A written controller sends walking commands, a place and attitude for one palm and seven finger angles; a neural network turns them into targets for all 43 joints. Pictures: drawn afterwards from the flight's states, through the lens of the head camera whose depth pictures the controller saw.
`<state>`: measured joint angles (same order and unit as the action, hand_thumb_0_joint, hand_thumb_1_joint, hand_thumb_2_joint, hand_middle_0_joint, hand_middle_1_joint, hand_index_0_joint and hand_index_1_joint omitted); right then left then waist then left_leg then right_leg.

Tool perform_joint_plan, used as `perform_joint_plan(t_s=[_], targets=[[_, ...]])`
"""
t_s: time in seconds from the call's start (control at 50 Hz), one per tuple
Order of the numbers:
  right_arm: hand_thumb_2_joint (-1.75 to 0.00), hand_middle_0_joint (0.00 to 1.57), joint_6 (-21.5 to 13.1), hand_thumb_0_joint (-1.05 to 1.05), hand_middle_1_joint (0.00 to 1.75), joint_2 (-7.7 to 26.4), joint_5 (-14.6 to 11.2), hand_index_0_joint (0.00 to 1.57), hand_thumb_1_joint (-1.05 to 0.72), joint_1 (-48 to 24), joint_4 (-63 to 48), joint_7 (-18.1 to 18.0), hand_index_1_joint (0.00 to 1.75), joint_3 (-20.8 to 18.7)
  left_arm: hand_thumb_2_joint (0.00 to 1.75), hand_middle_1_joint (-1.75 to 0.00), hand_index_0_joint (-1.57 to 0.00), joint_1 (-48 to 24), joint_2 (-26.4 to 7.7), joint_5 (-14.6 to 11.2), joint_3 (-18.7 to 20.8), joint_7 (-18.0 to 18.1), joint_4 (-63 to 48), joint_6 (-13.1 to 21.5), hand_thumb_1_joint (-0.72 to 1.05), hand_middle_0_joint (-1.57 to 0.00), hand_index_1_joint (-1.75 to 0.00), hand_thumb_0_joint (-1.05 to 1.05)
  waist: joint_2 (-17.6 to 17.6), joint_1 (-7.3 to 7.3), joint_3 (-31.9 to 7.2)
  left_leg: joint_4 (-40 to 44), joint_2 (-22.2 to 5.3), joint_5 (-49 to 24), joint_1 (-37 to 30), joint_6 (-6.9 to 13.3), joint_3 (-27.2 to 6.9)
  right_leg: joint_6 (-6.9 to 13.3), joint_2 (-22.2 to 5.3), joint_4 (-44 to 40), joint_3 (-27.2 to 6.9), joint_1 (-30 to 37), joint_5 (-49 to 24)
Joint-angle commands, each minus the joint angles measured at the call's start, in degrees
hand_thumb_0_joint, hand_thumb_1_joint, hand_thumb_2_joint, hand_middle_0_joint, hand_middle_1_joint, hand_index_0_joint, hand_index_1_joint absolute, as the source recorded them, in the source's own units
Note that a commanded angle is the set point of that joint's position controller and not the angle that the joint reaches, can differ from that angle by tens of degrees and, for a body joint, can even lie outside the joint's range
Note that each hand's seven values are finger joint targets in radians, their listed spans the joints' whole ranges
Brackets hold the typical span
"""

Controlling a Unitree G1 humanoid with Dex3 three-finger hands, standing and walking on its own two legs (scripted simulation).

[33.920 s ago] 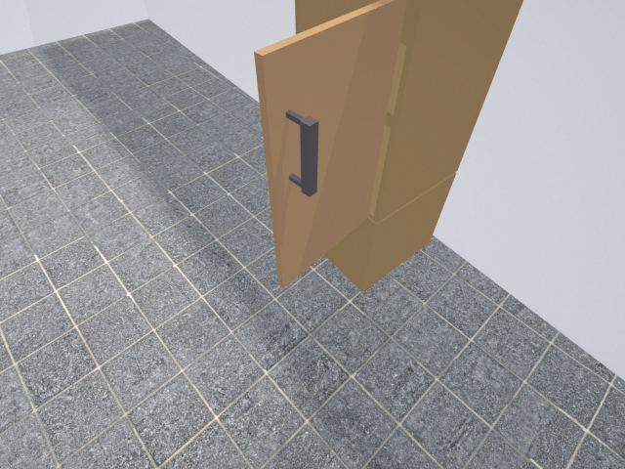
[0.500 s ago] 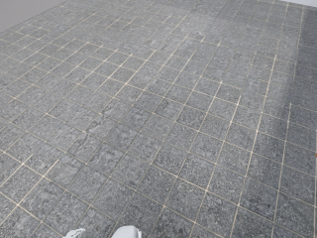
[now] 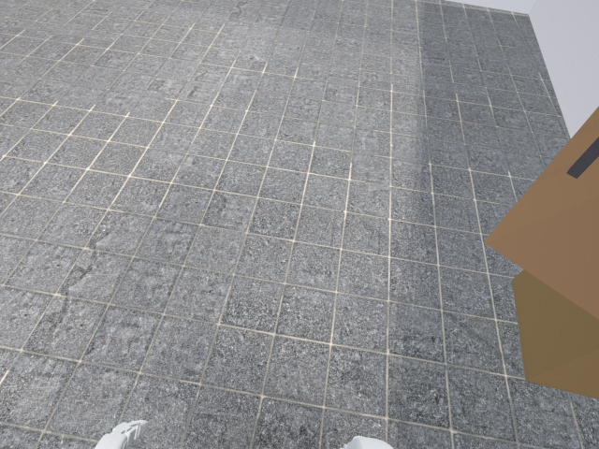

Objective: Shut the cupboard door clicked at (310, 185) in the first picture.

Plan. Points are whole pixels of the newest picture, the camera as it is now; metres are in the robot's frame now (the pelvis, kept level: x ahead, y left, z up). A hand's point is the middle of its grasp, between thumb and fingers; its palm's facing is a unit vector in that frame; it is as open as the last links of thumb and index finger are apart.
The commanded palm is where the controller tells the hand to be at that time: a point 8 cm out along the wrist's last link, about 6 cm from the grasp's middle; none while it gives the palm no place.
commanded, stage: turn to face it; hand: left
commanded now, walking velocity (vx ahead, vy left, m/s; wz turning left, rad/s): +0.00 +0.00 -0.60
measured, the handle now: out of the picture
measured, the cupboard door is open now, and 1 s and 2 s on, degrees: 59 59 59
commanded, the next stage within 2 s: take the last steps up to it in 1.08 s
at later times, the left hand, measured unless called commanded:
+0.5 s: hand (189, 440) +0.15 +0.17 -0.19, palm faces -0.24 -0.95 -0.20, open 7.4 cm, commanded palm none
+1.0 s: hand (249, 396) +0.21 +0.09 -0.16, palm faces -0.52 -0.82 -0.26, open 7.4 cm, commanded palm none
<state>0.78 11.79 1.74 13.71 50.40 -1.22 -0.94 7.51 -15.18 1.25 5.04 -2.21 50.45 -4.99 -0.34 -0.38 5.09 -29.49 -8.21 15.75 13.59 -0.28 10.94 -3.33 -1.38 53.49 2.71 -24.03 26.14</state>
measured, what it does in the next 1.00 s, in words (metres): steps on the spot, turning right: right foot, then left foot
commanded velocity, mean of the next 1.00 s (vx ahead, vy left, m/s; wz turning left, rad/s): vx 0.00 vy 0.00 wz -0.49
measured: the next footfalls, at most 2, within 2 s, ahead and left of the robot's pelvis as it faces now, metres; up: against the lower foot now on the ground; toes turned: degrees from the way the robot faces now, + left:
right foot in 0.12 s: +0.02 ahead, -0.15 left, +0.00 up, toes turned -8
left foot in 0.48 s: +0.12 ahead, +0.09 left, +0.00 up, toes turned -13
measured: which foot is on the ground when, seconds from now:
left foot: down 0.00-0.10, up 0.12-0.46, down 0.48-0.86, up 0.88-1.00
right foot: up 0.00-0.10, down 0.12-0.48, up 0.50-0.84, down 0.86-1.00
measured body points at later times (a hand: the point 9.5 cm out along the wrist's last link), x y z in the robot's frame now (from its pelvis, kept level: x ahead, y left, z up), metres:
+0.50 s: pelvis +0.03 +0.00 -0.01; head +0.07 +0.01 +0.43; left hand +0.16 +0.22 -0.17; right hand +0.06 -0.29 -0.13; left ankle +0.08 +0.10 -0.74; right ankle -0.02 -0.14 -0.74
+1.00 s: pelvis +0.02 -0.03 -0.01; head +0.03 -0.06 +0.44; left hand +0.24 +0.13 -0.14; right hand -0.10 -0.28 -0.16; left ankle +0.07 +0.09 -0.68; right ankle -0.04 -0.12 -0.74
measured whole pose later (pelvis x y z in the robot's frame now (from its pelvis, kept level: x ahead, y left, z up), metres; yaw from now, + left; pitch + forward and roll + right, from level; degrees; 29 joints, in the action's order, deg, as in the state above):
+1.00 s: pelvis +0.02 -0.03 -0.01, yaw -32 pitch +0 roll +0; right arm 3.9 15.5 0.9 13.7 54.9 -1.0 -3.3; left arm 9.0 -11.3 1.4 2.5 0.0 52.1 -1.7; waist 2.9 -1.6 3.7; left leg -61.2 -4.7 26.2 26.8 -4.0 3.6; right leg 1.1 0.2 31.0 1.5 -14.5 16.6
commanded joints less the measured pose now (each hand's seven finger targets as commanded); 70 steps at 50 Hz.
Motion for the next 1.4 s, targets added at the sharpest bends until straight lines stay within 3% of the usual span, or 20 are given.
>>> perform_joint_plan(t_s=[0.0,0.06,0.08,0.12,0.2,0.34,0.4,0.42,0.46,0.58,0.76,0.8,0.84,0.86,0.96,1.14,1.16,1.2,1.22,1.38], targets=[[-0.9,0.2,-0.51,0.0,0.3,13.88,0.13,0.2,-0.9,2.02,-2.66,-0.3,0.3,-4.73,0.9,-0.3,-0.2,-2.14,-2.01,-0.24,0.04,-0.25,-5.77,1.89,0.9,-0.2,-0.3,0.0,13.8,-1.54,-7.15,5.5,-13.38,-22.4,-6.37,6.58,-6.72,1.28,0.65,-11.05,2.96,3.61,-1.28],[-0.9,0.2,-0.13,0.0,0.3,12.89,-0.73,0.2,-0.9,1.07,-2.93,0.35,0.3,-4.97,0.9,-0.3,-0.2,5.24,-6.28,0.15,0.77,0.36,-3.64,2.93,0.9,-0.2,-0.3,0.0,4.7,2.35,-9.38,-8.02,-9.35,-12.76,3.07,0.24,-1.91,4.13,-1.79,-30.66,-0.89,20.68,-17.26],[-0.9,0.2,0.0,0.0,0.3,8.0,-1.02,0.2,-0.9,-0.43,-5.38,0.57,0.3,-3.8,0.9,-0.3,-0.2,8.16,-12.34,0.62,1.94,1.15,-2.85,3.82,0.9,-0.2,-0.3,0.0,-14.72,4.09,-9.0,-19.94,-0.68,13.24,17.71,-3.69,2.26,9.66,-16.22,-35.54,-19.74,28.52,-30.93],[-0.9,0.2,1.13,0.0,0.3,8.24,-1.02,0.2,-0.9,-5.19,-7.0,-0.28,0.3,-3.23,0.9,-0.3,-0.2,9.22,-14.17,-0.19,2.4,2.48,-2.37,3.79,0.9,-0.2,-0.3,0.0,-13.68,4.62,-7.21,-36.37,2.19,19.49,24.48,-3.96,-9.67,16.41,-20.09,-35.27,-26.21,21.77,-38.56],[-0.9,0.2,0.89,0.0,0.3,8.27,-0.73,0.2,-0.9,-2.4,-3.81,0.22,0.3,-3.23,0.9,-0.3,-0.2,1.05,-8.87,-0.26,0.92,2.83,-4.47,4.11,0.9,-0.2,-0.3,0.0,-9.32,0.15,-7.53,-34.41,1.52,8.1,20.02,-5.33,-10.01,13.63,-11.96,-32.3,-15.34,17.89,-39.1],[-0.9,0.2,0.44,0.0,0.3,7.05,-1.31,0.2,-0.9,-4.06,-5.07,0.07,0.3,-2.95,0.9,-0.3,-0.2,3.36,-10.66,0.17,1.6,2.57,-3.44,3.82,0.9,-0.2,-0.3,0.0,-7.98,1.25,-7.7,-16.41,5.36,8.66,12.87,-5.08,-8.67,14.54,-11.13,-30.64,-20.91,15.96,-38.21],[-0.9,0.2,-0.08,0.0,0.3,7.32,-1.47,0.2,-0.9,0.99,-3.91,-0.35,0.3,-2.97,0.9,-0.3,-0.2,0.52,-10.25,-0.18,1.77,2.51,-3.78,3.33,0.9,-0.2,-0.3,0.0,-8.16,-1.55,-8.23,-2.53,6.65,0.23,2.7,-4.46,-8.42,11.04,-8.47,-27.1,-21.52,10.85,-34.3],[-0.9,0.2,-0.54,0.0,0.3,8.73,-1.38,0.2,-0.9,3.21,-3.23,-0.55,0.3,-3.09,0.9,-0.3,-0.2,-0.02,-9.02,-0.53,1.44,2.42,-4.2,3.06,0.9,-0.2,-0.3,0.0,-6.07,-2.59,-8.87,4.57,4.99,-4.65,-4.55,-3.8,-9.27,8.45,-5.96,-24.32,-20.2,5.9,-28.96],[-0.9,0.2,-0.93,0.0,0.3,17.31,-0.33,0.2,-0.9,5.98,-3.96,-0.66,0.3,-4.49,0.9,-0.3,-0.2,2.66,-3.76,-1.01,0.22,1.64,-5.8,2.8,0.9,-0.2,-0.3,0.0,18.21,-2.65,-9.92,12.02,-17.35,-16.55,-11.14,6.24,-30.12,2.25,5.47,-2.97,-5.83,-6.46,8.35],[-0.9,0.2,-1.04,0.0,0.3,12.11,0.11,0.2,-0.9,-0.84,-5.22,-1.24,0.3,-3.08,0.9,-0.3,-0.2,0.9,-3.68,-0.29,0.83,-0.1,-3.84,1.62,0.9,-0.2,-0.3,0.0,11.15,-0.27,-6.17,9.82,-11.2,-23.24,-6.46,7.15,-12.79,-0.05,-0.19,11.6,-2.78,-6.83,0.87],[-0.9,0.2,-0.29,0.0,0.3,13.53,0.02,0.2,-0.9,2.29,-1.59,-0.21,0.3,-4.57,0.9,-0.3,-0.2,-0.63,-1.78,-0.06,-0.36,0.13,-4.03,2.24,0.9,-0.2,-0.3,0.0,12.81,-1.61,-7.17,5.18,-12.36,-21.7,-5.47,6.41,-7.05,1.68,1.29,-13.68,3.16,5.12,-3.1],[-0.9,0.2,-0.13,0.0,0.3,13.19,-0.48,0.2,-0.9,0.85,-1.56,0.02,0.3,-4.74,0.9,-0.3,-0.2,4.23,-3.48,-0.04,0.0,0.49,-2.55,2.77,0.9,-0.2,-0.3,0.0,9.28,1.2,-8.38,-0.98,-10.41,-16.89,-0.79,2.94,-4.32,2.89,1.13,-26.92,2.66,15.16,-14.51],[-0.9,0.2,0.15,0.0,0.3,6.06,-1.09,0.2,-0.9,-1.95,-4.62,0.67,0.3,-3.3,0.9,-0.3,-0.2,9.13,-12.8,0.7,1.67,1.76,-0.96,3.91,0.9,-0.2,-0.3,0.0,-17.3,4.18,-6.84,-21.24,2.71,19.97,20.04,-3.59,1.02,11.42,-19.12,-36.55,-23.51,24.76,-31.71],[-0.9,0.2,1.08,0.0,0.3,7.73,-0.87,0.2,-0.9,-4.35,-5.42,0.2,0.3,-2.96,0.9,-0.3,-0.2,11.34,-13.73,-0.11,1.53,2.26,-0.52,3.77,0.9,-0.2,-0.3,0.0,-11.03,5.61,-6.2,-29.55,2.96,20.88,19.73,-3.29,-6.75,15.96,-22.37,-36.27,-24.86,19.21,-36.57],[-0.9,0.2,1.3,0.0,0.3,6.88,-0.78,0.2,-0.9,0.44,-0.31,0.41,0.3,-3.11,0.9,-0.3,-0.2,0.5,-7.18,0.07,0.24,3.18,-2.15,4.34,0.9,-0.2,-0.3,0.0,-9.13,-0.88,-6.48,-33.75,2.44,7.34,16.96,-4.14,-9.68,13.59,-12.3,-35.19,-12.84,14.11,-30.26],[-0.9,0.2,0.01,0.0,0.3,4.74,-1.06,0.2,-0.9,4.09,1.74,-0.38,0.3,-2.14,0.9,-0.3,-0.2,2.38,-7.24,-0.24,0.61,3.08,0.62,3.91,0.9,-0.2,-0.3,0.0,-7.59,-1.25,-6.39,-0.37,6.04,-1.71,0.46,-3.26,-7.38,11.49,-9.75,-30.41,-16.48,9.78,-26.87],[-0.9,0.2,-0.45,0.0,0.3,5.76,-1.04,0.2,-0.9,5.74,2.42,-0.44,0.3,-2.18,0.9,-0.3,-0.2,2.59,-5.56,-0.41,0.2,3.0,0.8,3.79,0.9,-0.2,-0.3,0.0,-3.65,-1.77,-6.75,5.28,4.38,-6.13,-4.9,-2.46,-9.47,9.04,-7.5,-27.67,-14.69,6.19,-21.97],[-0.9,0.2,-1.05,0.0,0.3,13.77,0.48,0.2,-0.9,8.99,2.18,-0.95,0.3,-3.33,0.9,-0.3,-0.2,4.67,-0.75,-0.8,-0.55,2.15,-0.46,3.26,0.9,-0.2,-0.3,0.0,15.42,-2.46,-7.13,14.38,-14.21,-0.39,-7.74,6.52,-30.06,3.72,3.99,-11.94,-3.17,-2.71,3.38],[-0.9,0.2,-1.21,0.0,0.3,14.72,0.85,0.2,-0.9,10.29,2.5,-1.43,0.3,-3.83,0.9,-0.3,-0.2,1.3,-1.99,0.05,-0.31,1.77,-1.38,2.73,0.9,-0.2,-0.3,0.0,14.73,-4.29,-4.79,18.68,-17.83,6.86,-7.04,8.91,-35.57,3.24,3.79,0.16,-3.32,-8.12,7.89],[-0.9,0.2,-3.27,0.0,0.3,9.77,0.41,0.2,-0.9,10.64,3.8,-1.34,0.3,-3.34,0.9,-0.3,-0.2,-0.64,-0.53,0.52,-0.15,-1.08,0.2,3.18,0.9,-0.2,-0.3,0.0,8.41,-2.93,-1.9,19.57,-11.74,1.67,-9.15,6.5,-16.67,1.74,-1.66,4.59,-2.93,-12.75,-8.51]])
